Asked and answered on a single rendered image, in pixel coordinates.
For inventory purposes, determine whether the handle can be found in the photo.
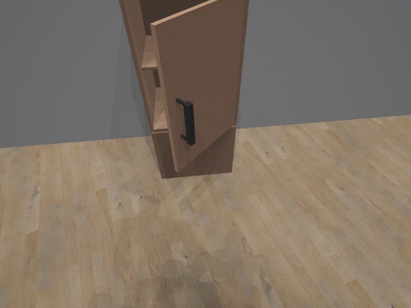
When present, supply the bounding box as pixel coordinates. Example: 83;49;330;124
176;98;195;146

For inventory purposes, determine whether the cupboard door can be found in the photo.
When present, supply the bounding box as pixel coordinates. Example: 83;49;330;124
150;0;245;172

